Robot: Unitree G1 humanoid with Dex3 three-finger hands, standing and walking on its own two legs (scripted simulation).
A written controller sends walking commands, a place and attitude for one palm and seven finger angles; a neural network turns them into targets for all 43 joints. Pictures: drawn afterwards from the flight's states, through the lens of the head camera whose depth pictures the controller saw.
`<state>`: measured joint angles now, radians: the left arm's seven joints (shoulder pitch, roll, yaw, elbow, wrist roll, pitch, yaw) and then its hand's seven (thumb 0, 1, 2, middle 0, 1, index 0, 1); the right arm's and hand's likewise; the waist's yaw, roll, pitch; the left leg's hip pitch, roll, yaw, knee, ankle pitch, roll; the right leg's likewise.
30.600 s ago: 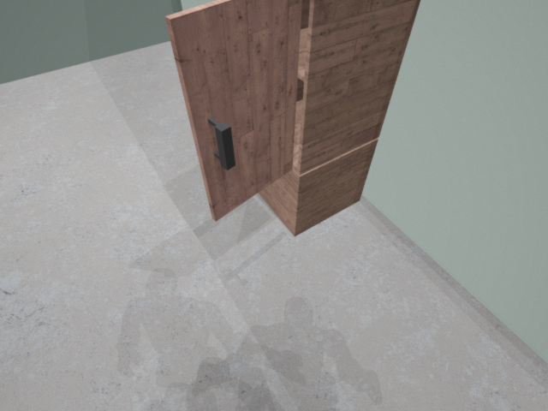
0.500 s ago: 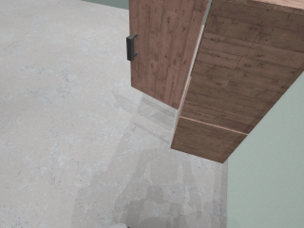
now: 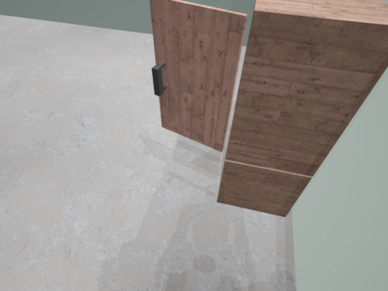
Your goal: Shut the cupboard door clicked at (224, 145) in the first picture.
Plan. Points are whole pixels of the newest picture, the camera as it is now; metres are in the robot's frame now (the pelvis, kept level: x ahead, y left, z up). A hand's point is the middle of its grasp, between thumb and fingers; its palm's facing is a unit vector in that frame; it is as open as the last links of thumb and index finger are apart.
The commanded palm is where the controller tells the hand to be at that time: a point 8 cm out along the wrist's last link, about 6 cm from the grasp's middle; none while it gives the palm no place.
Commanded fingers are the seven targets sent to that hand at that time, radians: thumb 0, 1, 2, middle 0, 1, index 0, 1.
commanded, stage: let the arm hang, fingers relaxed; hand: left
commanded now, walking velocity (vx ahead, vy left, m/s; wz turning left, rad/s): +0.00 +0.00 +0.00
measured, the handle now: (160, 78) +0.89 +0.18 -0.04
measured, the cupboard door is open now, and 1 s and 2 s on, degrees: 74 74 74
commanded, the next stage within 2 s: look to check the result in 0.10 s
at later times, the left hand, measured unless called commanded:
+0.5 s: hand out of the picture -0.03 +0.16 -0.18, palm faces +0.06 -0.98 -0.18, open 7.4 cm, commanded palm none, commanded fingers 0.00 0.90 0.90 -0.20 -0.30 -0.20 -0.30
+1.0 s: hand out of the picture +0.01 +0.15 -0.18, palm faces +0.09 -0.98 -0.19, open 7.4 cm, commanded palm none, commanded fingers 0.00 0.90 0.90 -0.20 -0.30 -0.20 -0.30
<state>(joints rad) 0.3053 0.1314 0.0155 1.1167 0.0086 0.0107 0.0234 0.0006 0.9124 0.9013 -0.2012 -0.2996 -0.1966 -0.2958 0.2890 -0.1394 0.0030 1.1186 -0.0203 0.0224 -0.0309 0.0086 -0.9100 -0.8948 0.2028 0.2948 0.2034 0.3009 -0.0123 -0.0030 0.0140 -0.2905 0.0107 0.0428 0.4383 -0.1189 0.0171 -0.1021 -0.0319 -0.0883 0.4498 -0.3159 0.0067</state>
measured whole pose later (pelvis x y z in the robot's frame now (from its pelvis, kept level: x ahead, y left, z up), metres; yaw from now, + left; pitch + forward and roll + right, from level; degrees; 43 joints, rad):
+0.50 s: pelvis +0.02 -0.01 +0.00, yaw +0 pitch -2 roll +0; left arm 0.35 0.13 0.02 1.15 0.01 0.01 0.03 0.00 0.91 0.90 -0.20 -0.30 -0.20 -0.30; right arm 0.28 -0.14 0.00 1.13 -0.02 0.02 -0.04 0.01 -0.91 -0.89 0.20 0.29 0.20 0.30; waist 0.00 0.00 0.05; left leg -0.27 0.02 0.04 0.45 -0.15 0.01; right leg -0.06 -0.02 -0.09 0.42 -0.33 0.00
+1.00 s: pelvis +0.03 -0.02 -0.01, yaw +2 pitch -1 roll +0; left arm 0.29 0.14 0.04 1.10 0.01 0.02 0.03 0.00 0.91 0.90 -0.20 -0.30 -0.20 -0.30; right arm 0.26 -0.15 0.00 1.11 -0.02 0.03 -0.03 0.01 -0.91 -0.89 0.20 0.29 0.20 0.30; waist -0.02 0.00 0.06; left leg -0.31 0.02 0.00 0.54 -0.20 0.00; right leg -0.07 -0.02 -0.13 0.47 -0.38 -0.01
